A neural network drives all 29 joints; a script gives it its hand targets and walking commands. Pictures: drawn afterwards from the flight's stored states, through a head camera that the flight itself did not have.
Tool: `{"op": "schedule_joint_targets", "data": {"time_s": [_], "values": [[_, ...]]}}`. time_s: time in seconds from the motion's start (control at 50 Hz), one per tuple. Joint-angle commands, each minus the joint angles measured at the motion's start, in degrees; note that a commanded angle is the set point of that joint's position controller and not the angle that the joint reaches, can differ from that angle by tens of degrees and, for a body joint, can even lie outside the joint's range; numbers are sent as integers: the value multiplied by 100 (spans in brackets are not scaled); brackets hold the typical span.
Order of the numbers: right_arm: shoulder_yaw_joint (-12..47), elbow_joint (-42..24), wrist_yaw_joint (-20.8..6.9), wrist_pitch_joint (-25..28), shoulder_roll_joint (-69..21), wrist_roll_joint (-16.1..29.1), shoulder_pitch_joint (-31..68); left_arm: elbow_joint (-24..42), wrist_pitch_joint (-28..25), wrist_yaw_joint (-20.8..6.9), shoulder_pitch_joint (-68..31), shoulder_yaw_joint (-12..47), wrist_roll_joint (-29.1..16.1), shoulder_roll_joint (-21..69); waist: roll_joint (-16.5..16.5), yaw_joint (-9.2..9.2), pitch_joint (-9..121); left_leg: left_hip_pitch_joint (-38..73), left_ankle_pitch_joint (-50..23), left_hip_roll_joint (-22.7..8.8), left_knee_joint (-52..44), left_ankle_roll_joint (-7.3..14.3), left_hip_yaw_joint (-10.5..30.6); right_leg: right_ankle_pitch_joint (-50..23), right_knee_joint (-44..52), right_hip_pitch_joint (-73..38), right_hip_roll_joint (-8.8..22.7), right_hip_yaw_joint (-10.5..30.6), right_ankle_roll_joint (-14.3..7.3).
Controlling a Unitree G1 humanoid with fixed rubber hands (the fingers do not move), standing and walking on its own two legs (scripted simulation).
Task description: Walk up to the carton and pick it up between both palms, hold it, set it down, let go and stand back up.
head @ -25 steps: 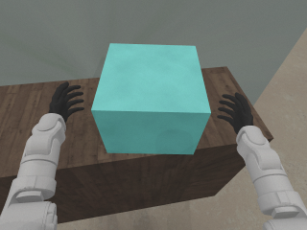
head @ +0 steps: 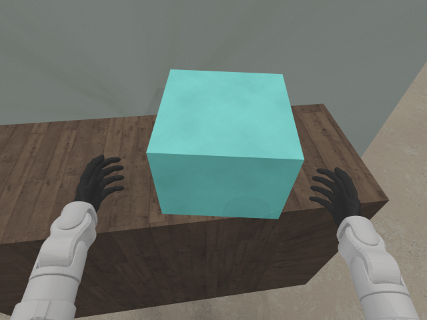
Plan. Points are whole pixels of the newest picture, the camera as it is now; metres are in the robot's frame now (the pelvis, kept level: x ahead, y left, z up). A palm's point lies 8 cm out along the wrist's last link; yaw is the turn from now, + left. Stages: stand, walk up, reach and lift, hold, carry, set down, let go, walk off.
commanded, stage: set down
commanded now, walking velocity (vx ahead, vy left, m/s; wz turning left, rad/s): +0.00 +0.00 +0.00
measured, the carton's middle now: (223, 142) +0.49 +0.00 +0.04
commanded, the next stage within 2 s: let go in 1.48 s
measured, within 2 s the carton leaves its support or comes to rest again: neither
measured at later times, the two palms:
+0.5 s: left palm (88, 249) +0.24 +0.25 +0.01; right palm (339, 251) +0.25 -0.21 +0.01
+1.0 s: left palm (91, 260) +0.22 +0.24 +0.00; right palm (336, 290) +0.20 -0.21 -0.05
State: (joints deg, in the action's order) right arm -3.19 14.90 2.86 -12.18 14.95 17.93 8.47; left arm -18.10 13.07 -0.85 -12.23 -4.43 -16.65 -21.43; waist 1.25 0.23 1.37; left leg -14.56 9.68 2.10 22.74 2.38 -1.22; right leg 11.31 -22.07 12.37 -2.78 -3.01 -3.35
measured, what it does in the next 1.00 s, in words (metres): stands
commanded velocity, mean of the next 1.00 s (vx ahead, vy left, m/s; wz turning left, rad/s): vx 0.00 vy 0.00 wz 0.00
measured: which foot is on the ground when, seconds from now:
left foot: down 0.00-1.00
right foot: down 0.00-1.00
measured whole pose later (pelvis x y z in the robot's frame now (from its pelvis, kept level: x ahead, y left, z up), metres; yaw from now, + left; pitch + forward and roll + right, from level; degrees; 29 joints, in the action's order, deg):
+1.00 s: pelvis +0.02 +0.00 +0.00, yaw +0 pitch -3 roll +0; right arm 2.0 24.8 1.4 3.6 12.4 7.9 -14.3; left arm -19.2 -0.1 -2.1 9.0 -1.9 -8.2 -15.2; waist -1.3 2.0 -1.7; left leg -6.8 12.1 2.0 22.3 2.3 -1.1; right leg 13.0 -20.6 4.2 -3.2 -1.9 -3.2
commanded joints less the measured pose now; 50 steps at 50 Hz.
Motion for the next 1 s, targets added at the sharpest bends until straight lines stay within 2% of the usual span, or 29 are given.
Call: {"op": "schedule_joint_targets", "data": {"time_s": [0.0,0.18,0.3,0.32,0.36,0.4,0.42,0.44,0.46,0.48,0.5,0.52,0.56,0.58,0.6,0.62,0.64,0.66,0.68,0.7,0.72,0.74,0.8,0.82,0.84,0.86,0.88,0.96,0.98], "values": [[-304,-1702,-13,463,948,24,1022,1572,-439,-17,-1080,-495,3,-1082,-267,63,1969,978,-1405,-231,-196,-295,369,-875,350,-661,345,655,209],[-421,-2138,-170,747,922,-98,286,1960,-884,91,-322,-283,-66,-982,-414,186,1407,1000,-1262,-355,-229,-378,429,-356,449,-250,313,638,69],[-229,-1830,-208,955,762,-175,-753,1640,-1283,114,814,-88,-33,-802,-286,212,1043,958,-1262,-362,-200,-373,468,-463,476,-373,401,770,89],[-278,-2201,-203,1025,750,-132,-554,2030,-1398,134,562,-133,-123,-929,-274,239,1281,934,-1258,-350,-200,-349,450,-484,477,-427,407,766,99],[-178,-1412,-214,997,750,-226,-877,1326,-1351,87,923,14,77,-690,-324,141,804,984,-1238,-354,-201,-400,471,-418,523,-266,421,773,56],[-157,-1478,-209,1130,759,-246,-1100,1465,-1443,85,1193,74,84,-654,-328,134,831,1119,-1432,-380,-144,-444,502,-575,523,-266,417,760,48],[-154,-2001,-198,1238,785,-118,-869,2046,-1532,135,908,-2,7,-761,-332,218,1201,1123,-1652,-380,-104,-444,500,-768,483,-401,408,757,71],[-14,-1015,-213,1158,809,-279,-1348,1063,-1374,58,1511,151,268,-513,-356,52,655,1164,-1664,-369,-82,-491,495,-777,544,-350,410,786,65],[-203,-2054,-186,1356,775,-155,-1117,2274,-1579,128,1077,-75,79,-816,-328,205,1268,1227,-1853,-373,-74,-466,484,-959,477,-504,395,739,92],[37,-982,-189,1281,788,-329,-1678,1167,-1397,63,1848,158,314,-452,-305,54,615,1248,-1957,-358,-44,-500,486,-1080,546,-456,387,753,74],[-113,-1642,-169,1445,768,-222,-1449,1950,-1534,86,1480,-28,235,-642,-314,164,1189,1366,-2141,-343,-37,-516,474,-1234,508,-524,352,684,92],[15,-1240,-165,1443,778,-300,-1471,1464,-1475,71,1626,91,321,-534,-344,109,897,1261,-2094,-321,10,-520,460,-1281,499,-525,391,753,118],[-51,-1634,-136,1550,751,-329,-1412,1882,-1526,117,1509,58,259,-630,-258,113,1033,1180,-1943,-316,-36,-480,454,-1348,474,-619,407,727,166],[71,-698,-161,1443,794,-505,-1639,961,-1355,57,1854,185,477,-393,-295,-2,475,1150,-1756,-325,-68,-514,456,-1118,560,-435,410,738,134],[-33,-1468,-165,1585,695,-400,-1379,1741,-1473,101,1488,45,344,-579,-238,191,953,1134,-1724,-328,-84,-466,402,-1081,496,-558,394,687,144],[98,-738,-185,1540,701,-550,-1775,979,-1342,70,2054,234,537,-320,-276,63,469,1111,-1707,-316,-80,-500,399,-1085,547,-495,405,697,110],[40,-1203,-180,1614,687,-508,-1448,1447,-1382,86,1658,115,480,-461,-186,179,706,1064,-1650,-317,-100,-453,378,-1061,535,-526,409,707,137],[148,-516,-207,1531,710,-618,-1574,701,-1214,54,1927,299,600,-233,-155,66,268,1023,-1504,-320,-119,-471,384,-933,571,-414,417,694,118],[80,-1083,-187,1646,576,-550,-1611,1277,-1303,51,1844,151,502,-365,-57,172,588,1031,-1557,-302,-115,-417,355,-1102,543,-561,432,696,167],[183,-568,-196,1629,649,-657,-1781,731,-1209,29,2125,292,621,-196,-55,84,316,1004,-1559,-305,-102,-442,366,-1145,542,-549,416,678,147],[26,-1405,-177,1796,638,-570,-1444,1579,-1369,95,1647,164,414,-418,22,177,900,1008,-1590,-305,-88,-408,351,-1238,462,-678,402,649,166],[189,-418,-187,1679,667,-728,-1816,504,-1176,55,2201,331,642,-166,-6,60,252,978,-1541,-293,-82,-434,354,-1223,520,-556,418,681,164],[187,-737,-140,1829,522,-739,-1732,758,-1180,-54,2044,159,668,-180,197,133,495,1071,-1626,-280,-90,-360,344,-1476,519,-657,452,684,266],[270,3,-147,1762,598,-888,-1820,-31,-1038,-107,2272,249,883,-15,161,65,20,1061,-1467,-284,-139,-368,351,-1349,567,-523,473,718,269],[191,-637,-134,1902,552,-784,-1663,610,-1158,-89,2020,141,746,-161,275,199,401,1063,-1526,-293,-155,-317,329,-1400,512,-671,450,665,290],[333,1,-130,1843,495,-901,-1874,-64,-1039,-137,2329,289,885,25,320,87,-35,1044,-1415,-270,-162,-331,306,-1351,577,-612,457,668,284],[239,-315,-125,1905,464,-898,-1691,291,-1105,-138,2023,183,826,-53,313,148,196,1032,-1261,-269,-207,-310,281,-1203,593,-633,450,655,280],[279,657,-141,1770,349,-1202,-1797,-821,-799,-230,2263,298,1122,179,245,106,-461,1034,-776,-290,-335,-267,187,-555,755,-330,489,662,227],[200,-2,-119,1882,268,-1133,-1689,-215,-891,-209,2106,200,983,66,307,225,-110,1072,-811,-298,-343,-240,170,-562,712,-436,468,635,256]]}}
